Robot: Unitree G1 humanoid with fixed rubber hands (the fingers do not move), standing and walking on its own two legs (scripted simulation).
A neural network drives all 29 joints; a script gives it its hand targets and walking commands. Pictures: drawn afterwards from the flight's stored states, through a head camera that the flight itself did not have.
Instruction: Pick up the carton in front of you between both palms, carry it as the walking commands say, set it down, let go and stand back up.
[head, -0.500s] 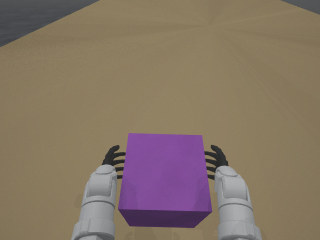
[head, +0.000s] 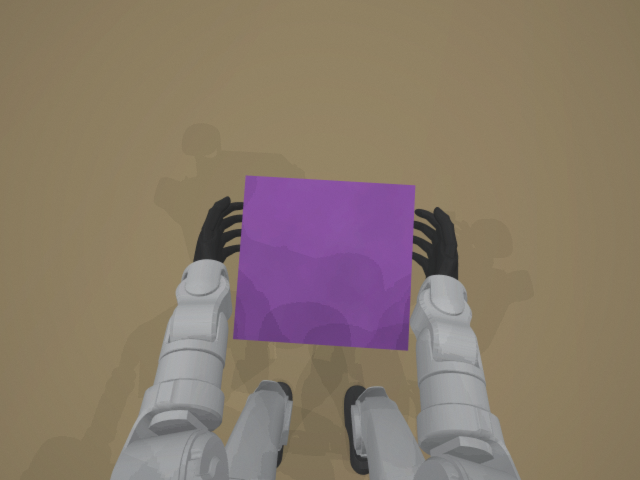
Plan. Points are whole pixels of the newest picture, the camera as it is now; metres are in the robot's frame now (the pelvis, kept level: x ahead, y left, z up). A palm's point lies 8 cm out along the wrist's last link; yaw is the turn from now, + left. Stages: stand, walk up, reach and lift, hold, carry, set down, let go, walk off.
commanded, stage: set down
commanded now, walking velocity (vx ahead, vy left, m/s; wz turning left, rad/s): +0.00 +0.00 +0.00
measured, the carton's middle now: (325, 262) +0.40 +0.01 -0.17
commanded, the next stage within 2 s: none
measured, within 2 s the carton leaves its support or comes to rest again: rests again in 2.00 s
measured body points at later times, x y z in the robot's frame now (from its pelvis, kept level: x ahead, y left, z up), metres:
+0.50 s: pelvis -0.03 +0.01 -0.13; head +0.23 +0.03 +0.24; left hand +0.45 +0.17 -0.23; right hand +0.43 -0.12 -0.21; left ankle +0.06 +0.11 -0.66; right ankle +0.06 -0.12 -0.66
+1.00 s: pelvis -0.05 +0.01 -0.25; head +0.28 +0.05 +0.06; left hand +0.49 +0.19 -0.38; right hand +0.46 -0.11 -0.37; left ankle +0.06 +0.11 -0.66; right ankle +0.06 -0.12 -0.66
